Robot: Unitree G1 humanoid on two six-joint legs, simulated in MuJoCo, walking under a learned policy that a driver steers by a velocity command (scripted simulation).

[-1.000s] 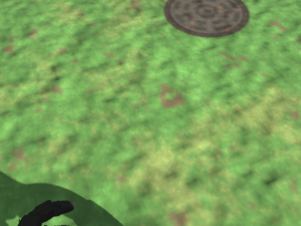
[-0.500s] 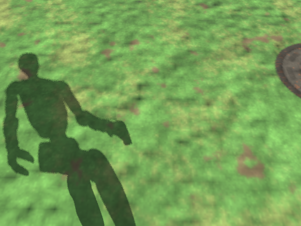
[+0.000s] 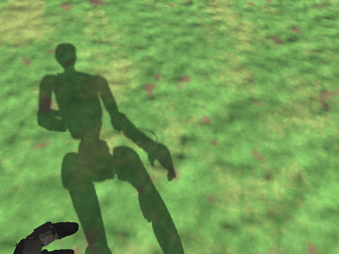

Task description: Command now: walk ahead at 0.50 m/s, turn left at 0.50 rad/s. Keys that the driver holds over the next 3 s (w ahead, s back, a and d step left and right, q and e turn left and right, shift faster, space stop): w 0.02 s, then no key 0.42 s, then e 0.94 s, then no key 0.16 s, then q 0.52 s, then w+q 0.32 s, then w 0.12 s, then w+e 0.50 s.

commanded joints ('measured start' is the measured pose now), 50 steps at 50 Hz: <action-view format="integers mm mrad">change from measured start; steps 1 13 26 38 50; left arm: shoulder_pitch -35 95 130 188 166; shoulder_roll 123 77 90 88 192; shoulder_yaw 38 13 -13 32 57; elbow -71 43 131 89 18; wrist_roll -5 28 8 -14 -11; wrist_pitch -30 0 62 128 114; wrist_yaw -10 -9 1 -8 51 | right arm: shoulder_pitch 9 -27 -213 -279 -244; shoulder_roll -154 -39 -83 -162 -76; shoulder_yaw -42 3 -4 -48 -33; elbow -40 -76 -93 -109 -86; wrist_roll -3 -22 -47 -14 -19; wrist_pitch -3 44 58 57 37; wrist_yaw -10 -17 -15 -60 -51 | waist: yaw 38 49 87 128 104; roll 169 -86 127 189 -52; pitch -24 -125 -33 -99 -135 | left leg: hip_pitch -16 -320 -70 -140 -513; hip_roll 269 139 192 408 94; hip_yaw -215 82 61 51 87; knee -17 517 40 91 610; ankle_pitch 279 -103 159 507 -56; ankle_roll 114 -146 -33 65 -171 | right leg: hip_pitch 113 384 234 261 525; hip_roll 12 -177 12 25 -155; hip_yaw -15 57 -62 -147 254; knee -31 -190 -104 136 -155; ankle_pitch -51 528 -304 -378 187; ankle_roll -38 -282 -78 -90 -287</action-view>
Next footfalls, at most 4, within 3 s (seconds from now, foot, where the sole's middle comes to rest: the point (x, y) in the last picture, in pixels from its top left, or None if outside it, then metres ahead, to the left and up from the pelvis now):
0.06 right None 0.23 -0.14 -0.78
0.44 left None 0.23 0.11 -0.78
1.28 left None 0.29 0.08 -0.78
1.66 right None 0.16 -0.15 -0.78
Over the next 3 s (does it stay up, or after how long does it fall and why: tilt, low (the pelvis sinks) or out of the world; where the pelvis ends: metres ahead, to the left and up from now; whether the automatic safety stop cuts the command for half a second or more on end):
stays up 0.55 -0.06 0.00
